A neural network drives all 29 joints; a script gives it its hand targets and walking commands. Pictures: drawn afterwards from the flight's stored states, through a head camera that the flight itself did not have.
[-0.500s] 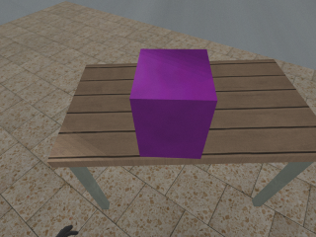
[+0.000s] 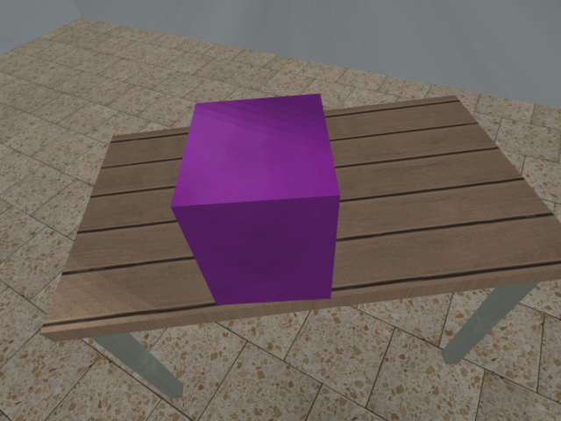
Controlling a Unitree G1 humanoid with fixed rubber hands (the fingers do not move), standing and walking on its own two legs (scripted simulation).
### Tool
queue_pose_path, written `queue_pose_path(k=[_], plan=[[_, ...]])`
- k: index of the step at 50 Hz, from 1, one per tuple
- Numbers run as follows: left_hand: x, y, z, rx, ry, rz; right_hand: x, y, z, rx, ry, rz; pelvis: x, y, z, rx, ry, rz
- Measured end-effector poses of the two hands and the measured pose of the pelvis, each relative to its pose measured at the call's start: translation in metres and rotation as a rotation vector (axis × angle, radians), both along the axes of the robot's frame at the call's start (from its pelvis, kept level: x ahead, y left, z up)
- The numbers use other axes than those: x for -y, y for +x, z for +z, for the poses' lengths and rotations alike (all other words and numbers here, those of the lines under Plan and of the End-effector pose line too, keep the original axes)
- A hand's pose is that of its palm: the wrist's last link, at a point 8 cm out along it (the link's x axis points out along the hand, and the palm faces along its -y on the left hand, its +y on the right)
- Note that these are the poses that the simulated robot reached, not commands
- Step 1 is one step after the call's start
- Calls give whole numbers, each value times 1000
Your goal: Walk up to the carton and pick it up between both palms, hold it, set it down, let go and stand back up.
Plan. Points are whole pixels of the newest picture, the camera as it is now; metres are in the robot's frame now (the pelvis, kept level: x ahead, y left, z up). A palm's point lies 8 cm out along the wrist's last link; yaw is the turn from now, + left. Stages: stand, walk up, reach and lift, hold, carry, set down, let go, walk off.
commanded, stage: walk up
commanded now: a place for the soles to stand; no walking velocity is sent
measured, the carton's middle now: (265, 204) +0.46 +0.05 +0.03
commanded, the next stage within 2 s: reach and lift in 1.44 s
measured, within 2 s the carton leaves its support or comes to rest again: neither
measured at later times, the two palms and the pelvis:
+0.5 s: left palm out of the picture +0.14 +0.32 -0.11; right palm (480, 366) +0.21 -0.27 -0.09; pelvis +0.07 +0.02 -0.01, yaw +4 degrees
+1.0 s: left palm out of the picture +0.11 +0.34 -0.10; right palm (486, 402) +0.17 -0.27 -0.10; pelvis +0.06 +0.03 +0.01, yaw +5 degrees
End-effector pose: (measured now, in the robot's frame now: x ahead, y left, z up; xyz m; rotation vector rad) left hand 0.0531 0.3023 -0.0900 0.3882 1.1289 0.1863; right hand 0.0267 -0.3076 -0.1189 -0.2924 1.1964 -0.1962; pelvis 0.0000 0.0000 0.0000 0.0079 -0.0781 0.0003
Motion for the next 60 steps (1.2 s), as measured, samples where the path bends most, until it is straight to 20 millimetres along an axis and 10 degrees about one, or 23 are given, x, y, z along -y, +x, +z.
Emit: queue_pose_path(k=[11, 27, 43, 60], plan=[[-3, 12, 8, 10, 45, 86, -3, 87, 10, 21, -7, 99, 3, 40, 4, 11, -26, 39], [-19, 88, -16, 68, -40, 45, -36, 194, 31, 185, -35, 169, -16, 68, -4, -17, -26, 67], [-41, 68, -3, 21, -7, 130, -35, 168, 19, 72, -11, 112, -23, 66, 6, 4, -23, 86], [-22, 37, -21, -90, -77, 199, -38, 139, 17, -33, -18, 68, -24, 68, 12, -17, -26, 100]])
